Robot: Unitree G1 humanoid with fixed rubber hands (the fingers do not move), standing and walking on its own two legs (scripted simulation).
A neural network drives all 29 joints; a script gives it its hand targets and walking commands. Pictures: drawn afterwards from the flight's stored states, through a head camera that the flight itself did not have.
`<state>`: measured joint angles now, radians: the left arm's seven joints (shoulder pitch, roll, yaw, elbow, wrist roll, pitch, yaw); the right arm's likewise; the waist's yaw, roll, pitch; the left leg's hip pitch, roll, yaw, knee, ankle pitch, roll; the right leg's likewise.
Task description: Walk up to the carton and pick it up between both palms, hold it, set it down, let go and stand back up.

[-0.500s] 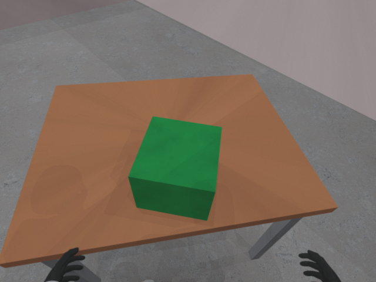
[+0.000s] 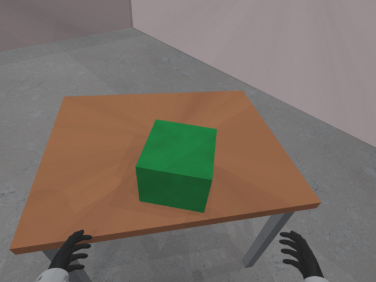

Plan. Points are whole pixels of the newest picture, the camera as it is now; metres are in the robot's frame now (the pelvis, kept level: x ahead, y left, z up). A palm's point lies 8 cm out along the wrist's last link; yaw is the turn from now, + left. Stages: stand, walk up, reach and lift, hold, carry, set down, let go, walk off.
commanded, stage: reach and lift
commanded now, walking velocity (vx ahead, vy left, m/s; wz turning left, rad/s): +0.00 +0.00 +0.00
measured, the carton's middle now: (179, 164) +0.47 +0.02 -0.03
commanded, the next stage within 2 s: none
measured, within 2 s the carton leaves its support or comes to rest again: neither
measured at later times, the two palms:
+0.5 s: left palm (56, 243) +0.22 +0.26 +0.01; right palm (298, 265) +0.16 -0.20 +0.03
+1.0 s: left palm (69, 221) +0.26 +0.24 +0.02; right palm (276, 242) +0.20 -0.17 +0.04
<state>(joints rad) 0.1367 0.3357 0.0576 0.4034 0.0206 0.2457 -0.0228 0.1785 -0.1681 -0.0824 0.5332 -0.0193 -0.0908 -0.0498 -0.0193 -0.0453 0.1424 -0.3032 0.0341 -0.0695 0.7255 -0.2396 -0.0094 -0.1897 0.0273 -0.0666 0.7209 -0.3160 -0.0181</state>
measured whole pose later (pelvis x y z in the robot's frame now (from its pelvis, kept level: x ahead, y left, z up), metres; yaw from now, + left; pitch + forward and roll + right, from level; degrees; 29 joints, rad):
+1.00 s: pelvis +0.01 +0.02 +0.01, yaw -2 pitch -9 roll -3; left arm 0.10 0.35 0.00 0.21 -0.22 0.01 -0.06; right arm 0.28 -0.04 0.07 0.10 0.12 -0.01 -0.22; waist 0.01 -0.06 0.13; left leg -0.25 0.00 -0.05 0.68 -0.27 0.01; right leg -0.11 0.02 -0.05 0.61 -0.34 -0.01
